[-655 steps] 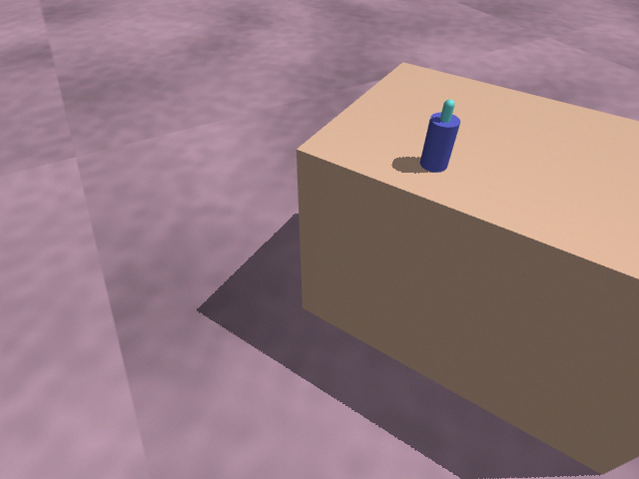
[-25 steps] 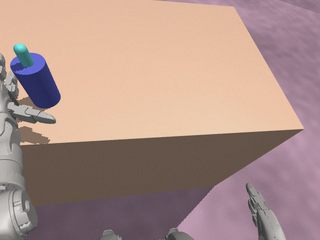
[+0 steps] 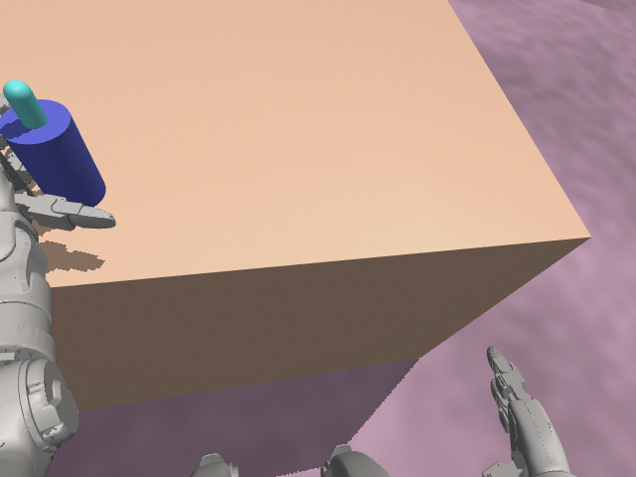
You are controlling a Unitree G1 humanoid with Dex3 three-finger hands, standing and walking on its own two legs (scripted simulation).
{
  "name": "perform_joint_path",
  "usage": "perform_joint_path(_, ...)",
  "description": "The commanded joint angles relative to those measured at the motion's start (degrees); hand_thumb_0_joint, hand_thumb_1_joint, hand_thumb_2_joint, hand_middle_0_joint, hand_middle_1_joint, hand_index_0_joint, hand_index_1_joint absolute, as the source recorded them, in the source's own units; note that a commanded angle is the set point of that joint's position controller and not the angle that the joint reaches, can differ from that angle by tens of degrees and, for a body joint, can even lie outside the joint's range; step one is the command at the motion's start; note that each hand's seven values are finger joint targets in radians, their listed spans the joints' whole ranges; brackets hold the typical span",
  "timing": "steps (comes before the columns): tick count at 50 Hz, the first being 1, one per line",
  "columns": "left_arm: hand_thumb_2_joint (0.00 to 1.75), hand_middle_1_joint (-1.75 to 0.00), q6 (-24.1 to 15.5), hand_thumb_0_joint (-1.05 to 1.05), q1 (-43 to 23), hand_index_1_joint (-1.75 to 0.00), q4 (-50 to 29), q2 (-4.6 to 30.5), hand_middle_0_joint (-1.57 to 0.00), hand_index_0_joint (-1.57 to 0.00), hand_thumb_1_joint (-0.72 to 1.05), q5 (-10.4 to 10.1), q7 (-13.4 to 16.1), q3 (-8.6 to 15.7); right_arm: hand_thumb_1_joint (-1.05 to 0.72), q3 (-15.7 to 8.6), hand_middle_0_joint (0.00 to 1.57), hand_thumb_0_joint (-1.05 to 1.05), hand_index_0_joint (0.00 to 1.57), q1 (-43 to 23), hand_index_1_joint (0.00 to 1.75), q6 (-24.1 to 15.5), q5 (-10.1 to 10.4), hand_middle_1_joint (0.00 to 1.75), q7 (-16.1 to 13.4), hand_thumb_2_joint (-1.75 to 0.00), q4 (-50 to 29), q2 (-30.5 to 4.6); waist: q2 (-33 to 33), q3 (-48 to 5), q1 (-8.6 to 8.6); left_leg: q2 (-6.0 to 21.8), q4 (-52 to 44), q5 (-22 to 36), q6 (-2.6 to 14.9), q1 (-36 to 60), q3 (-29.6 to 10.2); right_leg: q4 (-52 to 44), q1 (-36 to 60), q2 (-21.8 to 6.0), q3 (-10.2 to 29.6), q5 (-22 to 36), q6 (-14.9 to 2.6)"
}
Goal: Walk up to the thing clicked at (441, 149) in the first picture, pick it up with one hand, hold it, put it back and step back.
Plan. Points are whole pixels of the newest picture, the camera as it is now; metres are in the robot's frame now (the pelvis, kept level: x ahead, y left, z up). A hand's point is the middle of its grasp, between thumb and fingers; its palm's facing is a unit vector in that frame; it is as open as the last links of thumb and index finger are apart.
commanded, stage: close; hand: left
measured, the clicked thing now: (50, 146) +0.52 +0.24 +0.09
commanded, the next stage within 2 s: settle in 0.50 s
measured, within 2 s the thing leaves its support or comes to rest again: leaves its support in 0.84 s
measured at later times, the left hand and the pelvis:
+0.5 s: hand (57, 159) +0.51 +0.24 +0.07, palm faces +0.23 -0.97 +0.00, open 9.3 cm; pelvis +0.01 +0.00 +0.00, yaw +0 degrees
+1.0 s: hand (50, 144) +0.50 +0.24 +0.10, palm faces +0.24 -0.97 +0.00, open 9.2 cm; pelvis +0.01 +0.00 +0.02, yaw +0 degrees
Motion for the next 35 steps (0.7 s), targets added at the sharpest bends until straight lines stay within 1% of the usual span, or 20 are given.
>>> perform_joint_path(1, 0.19, -0.34, -3.9, 0.0, -28.1, -0.34, -14.5, 15.9, -0.52, -0.53, -0.44, -0.3, 0.6, 0.1, 0.53, -6.2, 0.05, 0.0, 0.05, 5.1, 0.05, -2.1, 0.1, 0.05, -0.5, -0.05, -7.2, -9.1, 13.7, -27.8, -0.41, -0.1, -7.1, 21.5, 0.11, 28.2, -1.9, -6.5, 5.5, 0.7, -0.3, 17.8, -1.73)
perform_joint_path(2, 0.21, -0.37, -3.6, 0.0, -28.2, -0.36, -13.9, 14.9, -0.55, -0.55, -0.44, 0.0, 0.4, -0.7, 0.52, -6.1, 0.05, 0.0, 0.05, 4.4, 0.05, -2.3, 0.0, 0.05, -0.5, -0.05, -7.2, -9.0, 14.7, -28.7, -0.91, 0.3, -7.0, 23.8, -0.3, 29.8, -2.5, -6.0, 4.4, 0.9, -0.8, 18.2, -1.99)
perform_joint_path(4, 0.23, -0.39, -3.0, 0.0, -29.7, -0.39, -12.2, 14.1, -0.58, -0.59, -0.42, 0.5, 0.3, -1.9, 0.51, -4.9, 0.05, 0.0, 0.05, 1.5, 0.05, -2.5, 0.1, 0.05, -0.4, -0.05, -7.4, -7.8, 15.6, -27.9, -1.1, 0.3, -6.6, 22.8, -0.15, 28.6, -2.3, -6.2, 3.6, 0.7, -0.4, 17.6, -2.0)
perform_joint_path(5, 0.26, -0.41, -2.7, 0.0, -29.1, -0.42, -10.9, 13.9, -0.61, -0.61, -0.4, 0.7, 0.1, -2.2, 0.52, -4.4, 0.05, 0.0, 0.05, 0.0, 0.05, -2.6, 0.2, 0.05, -0.3, -0.05, -8.5, -7.6, 14.4, -27.5, -0.37, 0.0, -6.6, 21.3, 0.19, 27.1, -1.8, -6.5, 4.5, 0.7, -0.2, 17.3, -1.89)
perform_joint_path(6, 0.29, -0.45, -2.3, 0.0, -27.2, -0.45, -6.7, 13.9, -0.64, -0.64, -0.41, 0.8, 0.0, -1.8, 0.52, -4.9, 0.05, 0.0, 0.05, -0.7, 0.05, -2.6, 0.2, 0.05, -0.5, -0.05, -8.1, -8.1, 12.2, -24.7, -1.01, 0.0, -6.6, 19.8, 0.36, 24.5, -1.8, -6.5, 4.2, 0.7, -0.2, 17.1, -1.83)
perform_joint_path(7, 0.31, -0.47, -2.4, 0.0, -27.0, -0.47, -6.4, 15.6, -0.65, -0.65, -0.4, 0.9, -0.1, -0.9, 0.52, -4.6, 0.05, 0.0, 0.05, 0.2, 0.05, -2.4, -0.1, 0.05, -0.4, -0.05, -6.3, -8.4, 13.7, -24.6, -0.34, 0.0, -6.4, 20.0, 0.19, 23.4, -1.8, -6.3, 4.0, 0.7, -0.3, 16.9, -2.04)
perform_joint_path(8, 0.33, -0.49, -2.3, 0.0, -25.5, -0.49, -4.5, 15.5, -0.66, -0.66, -0.39, 0.9, -0.3, -0.3, 0.52, -4.8, 0.05, 0.0, 0.05, -0.7, 0.05, -2.4, -0.2, 0.05, -0.3, -0.05, -7.9, -8.8, 12.7, -26.0, -0.19, 0.1, -5.9, 21.7, 0.22, 23.6, -2.0, -5.9, 4.2, 0.7, -0.5, 17.9, -2.09)
perform_joint_path(9, 0.34, -0.5, -2.5, 0.0, -25.4, -0.5, -4.5, 17.7, -0.68, -0.68, -0.37, 0.9, -0.5, 0.8, 0.52, -5.7, 0.05, 0.0, 0.05, 0.3, 0.05, -2.1, -0.3, 0.05, -0.4, -0.05, -7.6, -10.1, 12.5, -26.1, -0.2, 0.3, -5.9, 22.3, 0.11, 23.7, -2.3, -5.8, 3.9, 0.9, -0.8, 17.8, -2.14)
perform_joint_path(12, 0.44, -0.6, -2.9, 0.0, -25.1, -0.59, -8.8, 20.3, -0.76, -0.77, -0.22, -0.1, -1.1, 2.7, 0.53, -6.3, 0.05, 0.0, 0.05, 3.3, 0.05, -1.7, -0.2, 0.05, -0.5, -0.05, -9.3, -10.8, 14.1, -32.3, 0.32, 0.1, -5.5, 26.4, -0.15, 27.5, -2.4, -5.3, 7.1, 1.0, -0.8, 20.8, -2.12)
perform_joint_path(14, 0.54, -0.72, -3.2, 0.0, -26.7, -0.71, -12.9, 18.5, -0.86, -0.87, -0.15, -0.7, -1.6, 1.5, 0.53, -4.6, 0.05, 0.0, 0.05, 2.8, 0.05, -1.5, -0.2, 0.05, -0.4, -0.05, -9.7, -8.8, 14.8, -35.3, 1.12, 0.1, -5.6, 29.4, -0.26, 30.0, -2.3, -5.4, 8.5, 1.1, -0.9, 22.6, -2.02)
perform_joint_path(16, 0.64, -0.84, -3.0, 0.0, -26.8, -0.83, -14.8, 17.8, -0.97, -0.98, -0.08, -1.1, -1.8, 0.9, 0.52, -6.4, 0.05, 0.0, 0.05, 3.6, 0.05, -1.5, 0.1, 0.05, -0.9, -0.05, -8.5, -10.0, 14.6, -34.9, 0.63, 0.4, -6.0, 31.0, -0.41, 31.3, -2.4, -5.4, 8.5, 1.3, -1.1, 23.8, -1.96)
perform_joint_path(17, 0.69, -0.89, -2.7, 0.0, -25.8, -0.88, -15.6, 16.2, -1.01, -1.03, -0.04, -1.2, -1.7, 0.0, 0.52, -5.5, 0.05, 0.0, 0.05, 3.1, 0.05, -1.6, 0.2, 0.05, -0.9, -0.05, -9.3, -9.4, 13.4, -35.4, 0.64, 0.4, -5.7, 31.6, -0.16, 31.7, -2.4, -5.5, 8.9, 1.2, -0.9, 24.8, -1.77)
perform_joint_path(18, 0.73, -0.93, -2.5, 0.0, -26.3, -0.92, -16.3, 15.8, -1.07, -1.08, 0.01, -1.3, -1.5, -0.7, 0.51, -4.8, 0.05, 0.0, 0.05, 1.8, 0.05, -1.7, 0.6, 0.05, -1.0, -0.05, -10.0, -8.8, 13.0, -34.1, 0.64, 0.3, -6.1, 29.8, 0.05, 30.7, -2.1, -5.9, 8.8, 1.2, -0.7, 24.1, -1.64)
perform_joint_path(23, 0.83, -1.05, -1.6, 0.0, -20.2, -1.04, -9.9, 10.6, -1.19, -1.2, 0.16, -1.3, 0.3, -1.7, 0.53, -7.0, 0.05, 0.0, 0.05, 2.8, 0.05, -1.7, 0.5, 0.05, -1.1, -0.05, -6.5, -10.2, 9.8, -23.7, 0.15, 0.1, -7.2, 22.0, 0.47, 25.1, -1.6, -7.1, 4.8, 1.0, -0.4, 19.0, -1.67)
perform_joint_path(24, 0.86, -1.06, -1.6, 0.0, -19.2, -1.06, -8.3, 12.1, -1.2, -1.21, 0.19, -1.0, 0.7, -0.2, 0.53, -7.6, 0.05, 0.0, 0.05, 2.3, 0.05, -1.7, 0.5, 0.05, -1.0, -0.05, -7.8, -11.0, 8.5, -23.0, -0.25, 0.1, -7.0, 21.5, 0.59, 24.0, -1.6, -7.1, 5.1, 1.0, -0.4, 18.9, -1.54)
perform_joint_path(26, 1.02, -1.16, -1.9, 0.0, -18.9, -1.16, -9.6, 10.0, -1.24, -1.24, 0.27, -0.8, 0.8, -1.6, 0.53, -4.9, 0.05, 0.0, 0.05, 3.0, 0.05, -1.7, 0.5, 0.05, -0.4, -0.05, -8.4, -8.2, 8.8, -24.1, 0.28, -0.2, -6.9, 22.1, 0.75, 24.3, -1.2, -7.1, 6.5, 0.8, -0.2, 20.0, -1.44)
perform_joint_path(29, 1.23, -1.36, -2.1, 0.0, -18.3, -1.37, -12.0, 9.9, -1.38, -1.39, 0.34, -1.3, -0.1, -2.0, 0.54, -3.8, 0.05, 0.0, 0.05, 5.9, 0.05, -1.3, 0.6, 0.05, 0.2, -0.05, -7.9, -7.0, 10.0, -27.1, 0.91, -0.4, -7.0, 24.9, 0.51, 26.8, -1.2, -7.1, 8.3, 0.8, -0.4, 21.5, -1.41)
perform_joint_path(30, 1.31, -1.44, -1.9, 0.0, -17.2, -1.45, -12.3, 11.1, -1.43, -1.43, 0.38, -1.7, -0.2, -0.8, 0.54, -3.9, 0.05, 0.0, 0.05, 5.6, 0.05, -1.1, 0.8, 0.05, 0.2, -0.05, -8.2, -7.3, 9.8, -27.9, 1.86, -0.5, -6.9, 25.5, 0.61, 26.3, -1.1, -7.1, 10.1, 0.7, -0.2, 22.6, -1.34)
perform_joint_path(34, 1.36, -1.39, -1.4, 0.0, -22.3, -1.41, -17.0, 12.1, -1.35, -1.33, 0.52, -1.6, -0.5, -2.1, 0.53, -5.3, 0.05, 0.0, 0.05, 3.4, 0.05, -0.9, 0.8, 0.05, -0.1, -0.06, -7.3, -8.4, 13.2, -29.7, 1.83, -0.3, -7.0, 27.0, 0.24, 28.7, -1.0, -7.0, 9.4, 0.4, 0.2, 23.2, -1.47)
perform_joint_path(35, 1.37, -1.41, -1.1, 0.0, -22.0, -1.44, -17.5, 12.3, -1.37, -1.35, 0.48, -1.5, -0.2, -1.6, 0.53, -6.9, 0.05, 0.0, 0.05, 3.1, 0.05, -0.8, 0.7, 0.05, -0.3, -0.06, -6.8, -9.8, 13.4, -29.6, 2.03, 0.0, -7.4, 27.9, -0.09, 29.7, -1.4, -7.0, 8.7, 0.6, -0.1, 22.7, -1.7)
